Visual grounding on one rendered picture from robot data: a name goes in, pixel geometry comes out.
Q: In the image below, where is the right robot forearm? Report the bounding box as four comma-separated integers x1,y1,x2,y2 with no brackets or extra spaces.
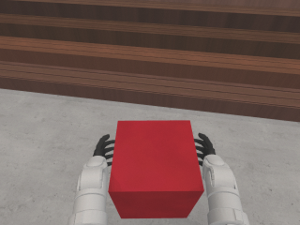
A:
202,154,250,225

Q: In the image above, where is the left robot forearm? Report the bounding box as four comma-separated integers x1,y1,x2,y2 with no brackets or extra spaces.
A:
67,156,109,225

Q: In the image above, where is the carton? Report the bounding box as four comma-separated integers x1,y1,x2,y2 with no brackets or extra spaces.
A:
108,120,204,219

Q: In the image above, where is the right robot hand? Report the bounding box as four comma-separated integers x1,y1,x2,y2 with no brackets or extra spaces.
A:
194,133,216,166

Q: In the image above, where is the left robot hand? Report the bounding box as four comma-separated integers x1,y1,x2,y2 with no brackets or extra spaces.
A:
93,134,115,167

